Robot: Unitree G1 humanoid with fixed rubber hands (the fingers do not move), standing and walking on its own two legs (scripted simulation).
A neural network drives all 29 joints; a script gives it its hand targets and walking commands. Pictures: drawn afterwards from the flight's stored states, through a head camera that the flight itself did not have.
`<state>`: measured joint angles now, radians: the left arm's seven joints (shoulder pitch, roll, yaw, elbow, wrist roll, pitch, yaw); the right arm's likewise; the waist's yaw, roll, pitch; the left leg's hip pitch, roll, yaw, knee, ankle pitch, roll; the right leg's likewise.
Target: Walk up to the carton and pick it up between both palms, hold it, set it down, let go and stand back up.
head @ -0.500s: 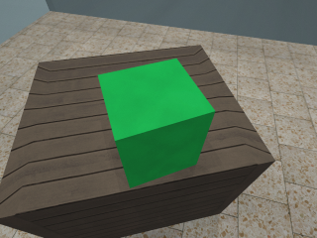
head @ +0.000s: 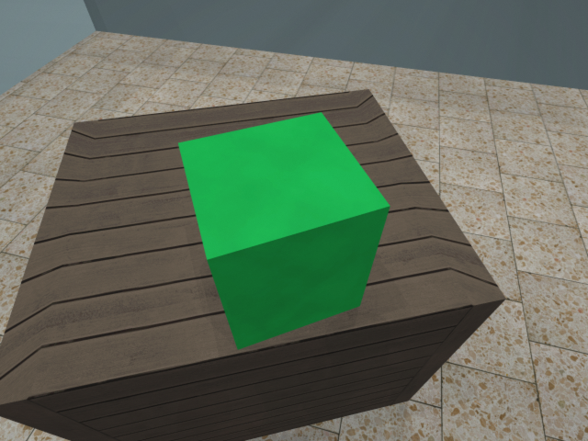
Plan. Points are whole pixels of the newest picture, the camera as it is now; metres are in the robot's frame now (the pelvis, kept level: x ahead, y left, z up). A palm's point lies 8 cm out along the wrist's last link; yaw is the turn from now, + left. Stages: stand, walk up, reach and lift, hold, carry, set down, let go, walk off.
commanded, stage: stand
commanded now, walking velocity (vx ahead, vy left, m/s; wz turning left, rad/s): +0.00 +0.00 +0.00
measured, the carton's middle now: (278, 233) +0.39 +0.03 +0.05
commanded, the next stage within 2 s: none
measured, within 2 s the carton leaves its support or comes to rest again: neither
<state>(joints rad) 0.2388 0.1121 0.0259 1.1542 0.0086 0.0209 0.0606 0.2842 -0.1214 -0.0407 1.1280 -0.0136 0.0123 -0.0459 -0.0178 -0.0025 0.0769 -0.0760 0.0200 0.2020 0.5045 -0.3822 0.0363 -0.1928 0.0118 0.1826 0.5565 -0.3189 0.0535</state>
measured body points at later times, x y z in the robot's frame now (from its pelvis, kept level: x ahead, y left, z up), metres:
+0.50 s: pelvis -0.01 +0.00 +0.00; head +0.00 +0.00 +0.45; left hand -0.01 +0.21 -0.16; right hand -0.04 -0.21 -0.16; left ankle -0.06 +0.08 -0.73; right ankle +0.00 -0.16 -0.73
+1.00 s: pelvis -0.01 +0.00 +0.00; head +0.01 +0.00 +0.45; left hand -0.01 +0.21 -0.16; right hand -0.03 -0.21 -0.16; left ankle -0.06 +0.08 -0.73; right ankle +0.00 -0.16 -0.73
